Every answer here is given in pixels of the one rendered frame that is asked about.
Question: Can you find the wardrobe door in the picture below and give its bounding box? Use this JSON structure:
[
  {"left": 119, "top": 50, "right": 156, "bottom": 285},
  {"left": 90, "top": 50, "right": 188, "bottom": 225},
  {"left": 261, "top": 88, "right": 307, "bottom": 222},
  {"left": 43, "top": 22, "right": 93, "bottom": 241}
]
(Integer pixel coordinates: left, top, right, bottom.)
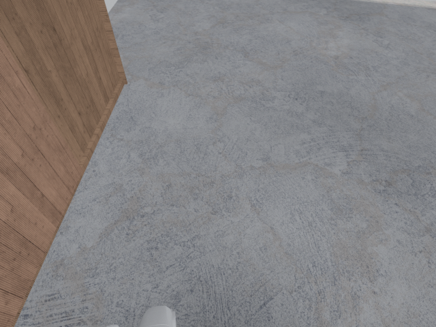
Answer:
[
  {"left": 0, "top": 0, "right": 120, "bottom": 163},
  {"left": 0, "top": 36, "right": 83, "bottom": 327}
]

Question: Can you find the robot left thigh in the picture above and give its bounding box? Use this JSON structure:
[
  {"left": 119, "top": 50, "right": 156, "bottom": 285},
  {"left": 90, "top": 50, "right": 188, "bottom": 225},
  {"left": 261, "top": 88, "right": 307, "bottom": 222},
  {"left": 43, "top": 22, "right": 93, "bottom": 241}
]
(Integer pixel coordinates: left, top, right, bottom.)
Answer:
[{"left": 138, "top": 306, "right": 176, "bottom": 327}]

